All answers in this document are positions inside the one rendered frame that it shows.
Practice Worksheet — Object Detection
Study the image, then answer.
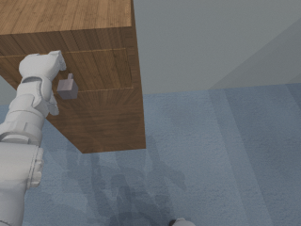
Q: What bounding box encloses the cabinet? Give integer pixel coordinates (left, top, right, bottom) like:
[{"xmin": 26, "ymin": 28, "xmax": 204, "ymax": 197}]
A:
[{"xmin": 0, "ymin": 0, "xmax": 147, "ymax": 154}]

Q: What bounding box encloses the robot left forearm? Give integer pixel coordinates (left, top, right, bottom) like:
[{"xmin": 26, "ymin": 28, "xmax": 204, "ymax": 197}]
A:
[{"xmin": 0, "ymin": 73, "xmax": 52, "ymax": 148}]

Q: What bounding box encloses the handle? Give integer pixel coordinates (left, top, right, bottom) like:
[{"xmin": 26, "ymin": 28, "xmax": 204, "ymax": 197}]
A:
[{"xmin": 56, "ymin": 73, "xmax": 79, "ymax": 100}]

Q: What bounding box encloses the left robot hand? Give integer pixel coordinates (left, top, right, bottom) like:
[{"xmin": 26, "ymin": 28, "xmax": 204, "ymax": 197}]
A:
[{"xmin": 19, "ymin": 50, "xmax": 67, "ymax": 116}]

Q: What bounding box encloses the robot left upper arm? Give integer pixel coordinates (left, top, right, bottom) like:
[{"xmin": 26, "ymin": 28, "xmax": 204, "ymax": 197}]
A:
[{"xmin": 0, "ymin": 142, "xmax": 44, "ymax": 226}]

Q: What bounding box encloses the drawer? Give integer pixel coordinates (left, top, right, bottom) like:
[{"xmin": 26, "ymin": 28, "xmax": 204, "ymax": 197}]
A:
[{"xmin": 0, "ymin": 47, "xmax": 133, "ymax": 93}]

